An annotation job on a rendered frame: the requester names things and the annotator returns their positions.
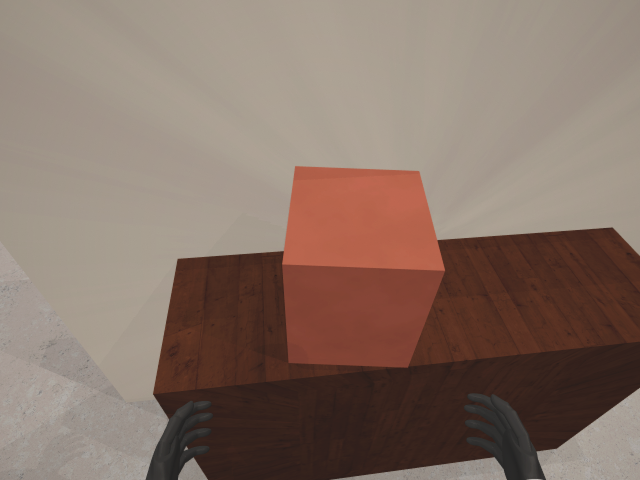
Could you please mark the carton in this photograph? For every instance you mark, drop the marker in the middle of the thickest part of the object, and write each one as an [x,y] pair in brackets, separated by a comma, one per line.
[361,266]

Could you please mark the robot left hand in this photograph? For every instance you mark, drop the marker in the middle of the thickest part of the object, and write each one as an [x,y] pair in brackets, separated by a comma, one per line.
[169,456]

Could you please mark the robot right hand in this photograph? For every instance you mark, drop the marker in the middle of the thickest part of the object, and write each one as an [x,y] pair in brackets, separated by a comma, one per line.
[512,448]

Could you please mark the pedestal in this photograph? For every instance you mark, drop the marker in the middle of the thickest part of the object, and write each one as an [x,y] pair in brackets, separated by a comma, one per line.
[548,322]

